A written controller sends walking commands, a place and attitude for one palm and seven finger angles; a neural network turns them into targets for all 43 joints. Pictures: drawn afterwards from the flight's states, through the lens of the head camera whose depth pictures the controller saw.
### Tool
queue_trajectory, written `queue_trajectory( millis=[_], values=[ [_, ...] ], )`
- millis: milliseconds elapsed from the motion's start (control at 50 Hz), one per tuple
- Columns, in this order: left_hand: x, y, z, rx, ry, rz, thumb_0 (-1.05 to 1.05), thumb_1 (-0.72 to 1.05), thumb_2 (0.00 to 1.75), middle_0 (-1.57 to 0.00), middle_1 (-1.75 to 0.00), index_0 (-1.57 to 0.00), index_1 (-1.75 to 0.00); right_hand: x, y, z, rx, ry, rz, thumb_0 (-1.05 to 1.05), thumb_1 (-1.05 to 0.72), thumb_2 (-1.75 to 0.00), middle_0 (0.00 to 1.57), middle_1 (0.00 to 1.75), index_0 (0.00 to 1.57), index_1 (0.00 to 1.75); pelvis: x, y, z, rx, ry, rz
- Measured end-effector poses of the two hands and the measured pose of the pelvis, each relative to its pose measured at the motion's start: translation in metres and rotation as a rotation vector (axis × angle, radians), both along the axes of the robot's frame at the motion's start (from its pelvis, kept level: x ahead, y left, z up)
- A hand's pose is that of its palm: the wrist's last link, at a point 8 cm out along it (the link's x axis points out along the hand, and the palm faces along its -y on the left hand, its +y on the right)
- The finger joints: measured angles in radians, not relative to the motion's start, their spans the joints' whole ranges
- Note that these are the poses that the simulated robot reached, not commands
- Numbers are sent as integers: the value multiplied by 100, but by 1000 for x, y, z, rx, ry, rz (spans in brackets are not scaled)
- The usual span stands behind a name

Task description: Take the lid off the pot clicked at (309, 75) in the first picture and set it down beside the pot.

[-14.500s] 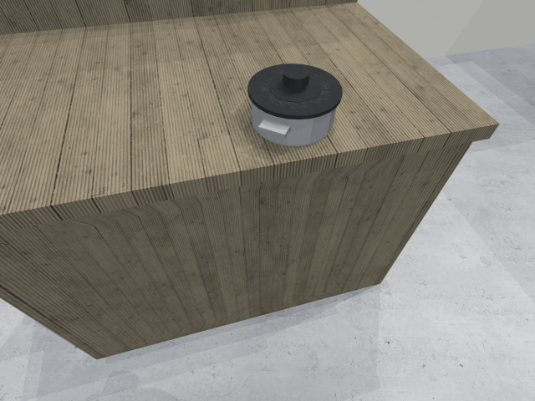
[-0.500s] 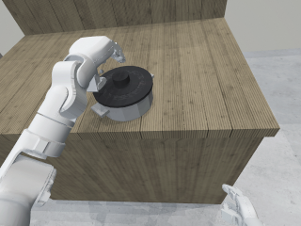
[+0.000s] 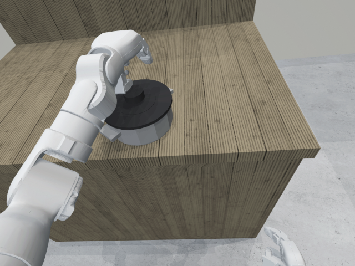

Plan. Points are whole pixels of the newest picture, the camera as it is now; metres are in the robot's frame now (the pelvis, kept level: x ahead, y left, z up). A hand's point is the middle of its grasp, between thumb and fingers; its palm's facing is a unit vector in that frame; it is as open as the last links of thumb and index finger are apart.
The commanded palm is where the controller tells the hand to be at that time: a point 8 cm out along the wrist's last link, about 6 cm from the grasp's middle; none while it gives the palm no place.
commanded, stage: move the open hand above the knob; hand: left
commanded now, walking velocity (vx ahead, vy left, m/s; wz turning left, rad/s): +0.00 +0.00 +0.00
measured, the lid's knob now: (133, 94) +0.47 +0.11 +0.15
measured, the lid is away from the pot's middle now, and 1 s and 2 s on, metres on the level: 0.00 0.00 0.00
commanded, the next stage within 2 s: lower the open fingers around the knob in 1.12 s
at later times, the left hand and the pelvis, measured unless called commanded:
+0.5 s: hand (119, 76) +0.43 +0.12 +0.23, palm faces -0.09 -0.03 -1.00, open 9.7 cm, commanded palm +0.40 +0.13 +0.29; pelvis -0.01 +0.00 +0.00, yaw +0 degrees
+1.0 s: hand (121, 78) +0.43 +0.11 +0.23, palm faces -0.07 -0.04 -1.00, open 9.7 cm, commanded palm +0.40 +0.13 +0.29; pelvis -0.01 +0.00 +0.00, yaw +0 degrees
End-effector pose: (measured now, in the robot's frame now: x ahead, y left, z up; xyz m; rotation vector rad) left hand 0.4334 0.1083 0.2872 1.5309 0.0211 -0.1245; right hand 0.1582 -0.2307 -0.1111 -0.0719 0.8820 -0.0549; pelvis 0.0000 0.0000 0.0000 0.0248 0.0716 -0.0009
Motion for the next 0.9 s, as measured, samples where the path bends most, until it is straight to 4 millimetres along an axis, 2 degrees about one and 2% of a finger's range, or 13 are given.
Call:
queue_trajectory(
  millis=[160,400,640,900],
  values=[
    [-4,6,-2,-7,10,3,0,-34,169,-90,-9,-91,-9,-9,-6,-1,-9,9,-19,1,-91,-90,20,30,20,30,-1,0,0,0,-6,-5],
    [-14,15,-4,3,13,13,0,-34,169,-90,-9,-91,-9,2,-1,7,-14,-34,3,1,-91,-90,20,30,20,30,-7,1,0,1,-17,2],
    [-15,6,1,-3,-2,-6,0,-34,169,-90,-9,-91,-9,7,8,7,9,-44,21,1,-91,-90,20,30,20,30,-6,2,0,1,-16,4],
    [-19,2,2,-10,-25,-22,0,-34,169,-90,-9,-91,-9,7,3,5,12,-31,14,1,-91,-90,20,30,20,30,-4,-1,0,1,-16,-3]
  ],
)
